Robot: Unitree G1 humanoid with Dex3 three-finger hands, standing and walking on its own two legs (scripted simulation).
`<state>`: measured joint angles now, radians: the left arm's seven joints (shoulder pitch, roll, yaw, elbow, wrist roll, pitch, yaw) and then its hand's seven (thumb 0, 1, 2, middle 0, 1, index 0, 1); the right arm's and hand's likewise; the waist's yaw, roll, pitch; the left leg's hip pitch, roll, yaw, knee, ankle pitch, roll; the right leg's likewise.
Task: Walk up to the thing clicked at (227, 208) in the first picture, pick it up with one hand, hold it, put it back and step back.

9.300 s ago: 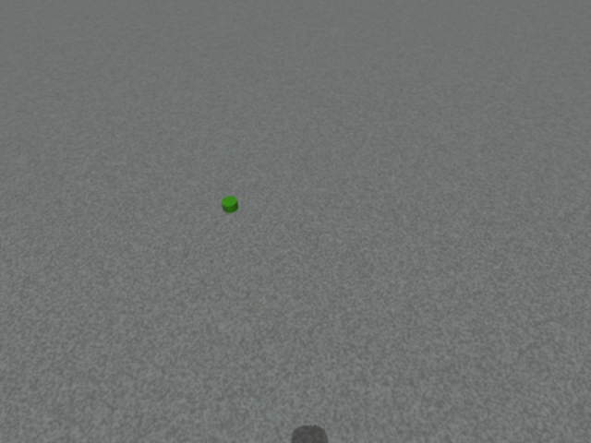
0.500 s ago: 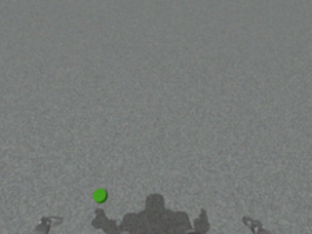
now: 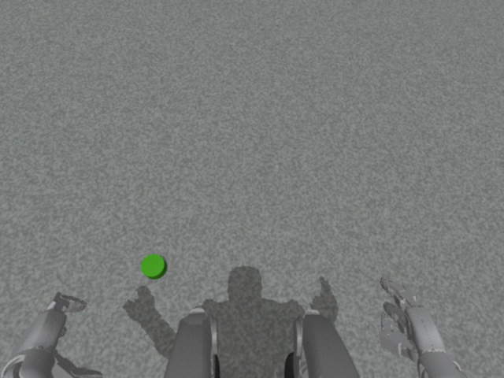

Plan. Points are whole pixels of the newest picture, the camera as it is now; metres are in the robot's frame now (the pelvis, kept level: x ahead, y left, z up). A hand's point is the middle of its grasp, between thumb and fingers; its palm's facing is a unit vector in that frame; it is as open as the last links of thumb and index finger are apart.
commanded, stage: rise first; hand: left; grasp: from above
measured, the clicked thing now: (154, 266) +0.43 +0.31 -0.59
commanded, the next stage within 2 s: approach in 1.86 s
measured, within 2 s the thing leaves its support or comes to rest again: neither
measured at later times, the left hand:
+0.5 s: hand (101, 293) +0.31 +0.35 -0.33, palm faces -0.47 -0.27 -0.84, open 13.9 cm
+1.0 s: hand (114, 276) +0.36 +0.36 -0.41, palm faces -0.44 -0.06 -0.90, open 14.2 cm
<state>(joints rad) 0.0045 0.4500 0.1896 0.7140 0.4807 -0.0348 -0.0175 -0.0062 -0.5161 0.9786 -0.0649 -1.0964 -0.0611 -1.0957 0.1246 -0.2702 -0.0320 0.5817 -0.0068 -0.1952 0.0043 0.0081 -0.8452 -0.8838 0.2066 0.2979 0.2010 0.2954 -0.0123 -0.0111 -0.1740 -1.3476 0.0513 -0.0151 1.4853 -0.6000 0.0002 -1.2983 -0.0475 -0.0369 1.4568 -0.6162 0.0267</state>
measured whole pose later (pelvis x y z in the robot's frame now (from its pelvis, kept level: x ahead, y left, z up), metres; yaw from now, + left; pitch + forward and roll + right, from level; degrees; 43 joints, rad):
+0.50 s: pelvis -0.06 +0.00 -0.20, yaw -4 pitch +33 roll -6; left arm -0.53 0.76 0.29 1.02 0.95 -0.37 0.09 0.00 -0.49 1.00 -0.06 -1.08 -0.06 -1.08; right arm 0.09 -0.28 -0.03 0.73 -0.06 -0.06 0.08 0.01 -0.85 -0.89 0.21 0.30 0.20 0.29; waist -0.04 0.00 -0.08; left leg -2.10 0.06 -0.10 2.16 -0.66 0.00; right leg -2.02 -0.03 -0.06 2.11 -0.67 0.02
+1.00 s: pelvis -0.06 +0.00 -0.28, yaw -7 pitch +31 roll -8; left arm -0.79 0.92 0.27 1.35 1.31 -0.47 0.33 0.00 -0.53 1.02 -0.08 -0.97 -0.07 -0.98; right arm 0.04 -0.28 0.02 0.79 -0.17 0.03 0.12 0.00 -0.89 -0.90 0.21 0.30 0.20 0.29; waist -0.11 -0.05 -0.03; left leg -2.32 0.05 -0.14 2.41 -0.65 0.01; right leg -2.21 -0.02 -0.08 2.33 -0.67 0.04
